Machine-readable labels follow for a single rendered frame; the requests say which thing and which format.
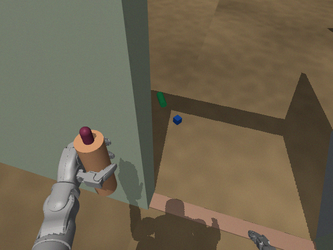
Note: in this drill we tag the right robot hand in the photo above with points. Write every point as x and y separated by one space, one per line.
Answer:
260 240

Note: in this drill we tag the left robot arm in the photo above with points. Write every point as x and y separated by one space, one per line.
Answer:
60 209

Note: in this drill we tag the left robot hand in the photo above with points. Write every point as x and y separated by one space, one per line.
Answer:
71 169

